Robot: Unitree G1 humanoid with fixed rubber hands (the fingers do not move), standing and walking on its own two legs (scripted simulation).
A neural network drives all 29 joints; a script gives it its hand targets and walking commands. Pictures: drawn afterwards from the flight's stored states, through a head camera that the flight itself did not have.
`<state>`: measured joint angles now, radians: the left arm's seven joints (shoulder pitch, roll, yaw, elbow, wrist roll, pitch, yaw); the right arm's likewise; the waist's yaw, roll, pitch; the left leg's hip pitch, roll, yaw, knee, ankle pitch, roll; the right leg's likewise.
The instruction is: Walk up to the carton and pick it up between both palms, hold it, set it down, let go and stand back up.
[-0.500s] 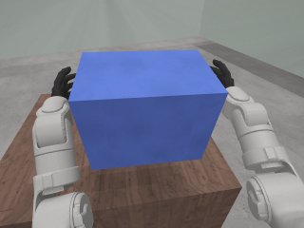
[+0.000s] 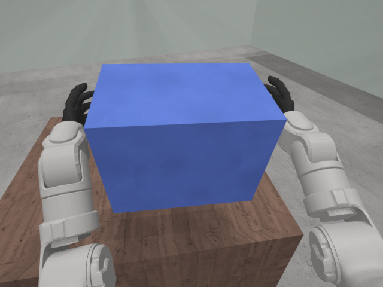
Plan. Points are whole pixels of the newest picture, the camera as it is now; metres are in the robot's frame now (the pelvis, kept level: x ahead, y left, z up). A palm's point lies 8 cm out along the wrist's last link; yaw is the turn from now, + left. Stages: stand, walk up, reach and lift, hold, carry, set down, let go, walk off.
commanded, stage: hold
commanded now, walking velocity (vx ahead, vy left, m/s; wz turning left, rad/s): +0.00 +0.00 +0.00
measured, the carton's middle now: (182, 137) +0.38 +0.01 +0.19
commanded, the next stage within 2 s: set down in 0.92 s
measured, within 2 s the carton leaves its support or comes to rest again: neither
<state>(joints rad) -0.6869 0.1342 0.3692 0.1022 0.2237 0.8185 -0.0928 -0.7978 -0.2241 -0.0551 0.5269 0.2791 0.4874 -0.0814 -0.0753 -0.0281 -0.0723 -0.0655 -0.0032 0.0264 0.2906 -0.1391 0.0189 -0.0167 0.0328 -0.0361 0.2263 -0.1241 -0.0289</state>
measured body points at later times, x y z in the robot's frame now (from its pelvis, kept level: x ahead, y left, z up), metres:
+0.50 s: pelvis +0.00 +0.00 +0.00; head -0.07 +0.02 +0.44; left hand +0.37 +0.21 +0.24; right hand +0.38 -0.18 +0.25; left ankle +0.02 +0.10 -0.75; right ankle +0.01 -0.10 -0.75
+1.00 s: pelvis +0.00 +0.01 +0.00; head -0.07 +0.03 +0.44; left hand +0.37 +0.21 +0.24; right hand +0.38 -0.18 +0.24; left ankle +0.02 +0.10 -0.75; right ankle +0.01 -0.10 -0.75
